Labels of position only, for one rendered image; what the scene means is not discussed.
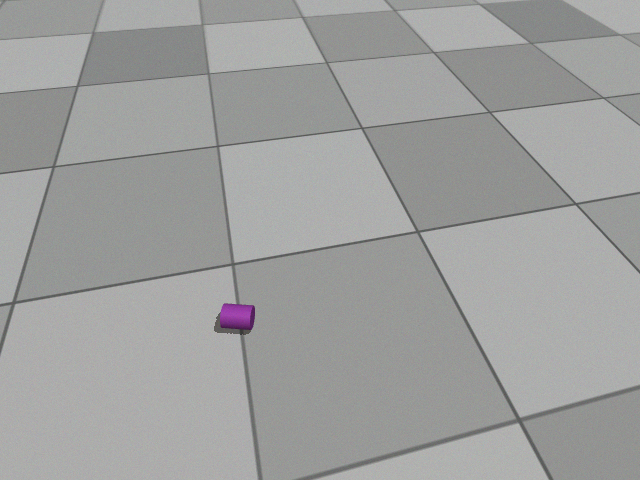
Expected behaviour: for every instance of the can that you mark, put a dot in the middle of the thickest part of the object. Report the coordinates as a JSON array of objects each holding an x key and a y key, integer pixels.
[{"x": 236, "y": 316}]

